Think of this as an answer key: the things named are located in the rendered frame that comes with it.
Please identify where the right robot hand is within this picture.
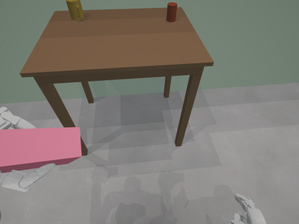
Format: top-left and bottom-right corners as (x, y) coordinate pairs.
(231, 193), (267, 224)

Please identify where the table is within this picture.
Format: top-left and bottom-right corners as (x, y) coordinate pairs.
(20, 7), (214, 156)

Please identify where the sponge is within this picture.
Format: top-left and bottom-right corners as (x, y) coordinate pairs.
(0, 127), (82, 173)

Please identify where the left robot hand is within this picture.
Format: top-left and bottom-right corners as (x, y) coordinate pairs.
(0, 107), (55, 192)

